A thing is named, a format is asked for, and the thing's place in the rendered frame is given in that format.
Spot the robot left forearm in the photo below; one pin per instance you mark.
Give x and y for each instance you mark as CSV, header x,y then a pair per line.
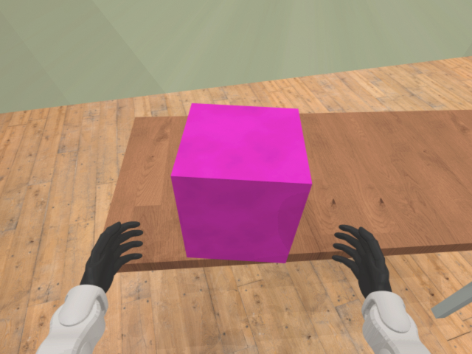
x,y
78,324

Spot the right robot hand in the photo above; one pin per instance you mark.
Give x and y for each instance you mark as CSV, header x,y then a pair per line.
x,y
369,262

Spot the table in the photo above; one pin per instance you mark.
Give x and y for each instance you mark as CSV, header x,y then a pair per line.
x,y
404,176

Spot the carton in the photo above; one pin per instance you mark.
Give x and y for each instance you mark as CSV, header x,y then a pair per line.
x,y
241,180

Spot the left robot hand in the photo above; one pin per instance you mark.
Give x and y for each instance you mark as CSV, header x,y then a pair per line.
x,y
105,260

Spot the robot right forearm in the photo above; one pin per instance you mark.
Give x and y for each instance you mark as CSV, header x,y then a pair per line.
x,y
388,328

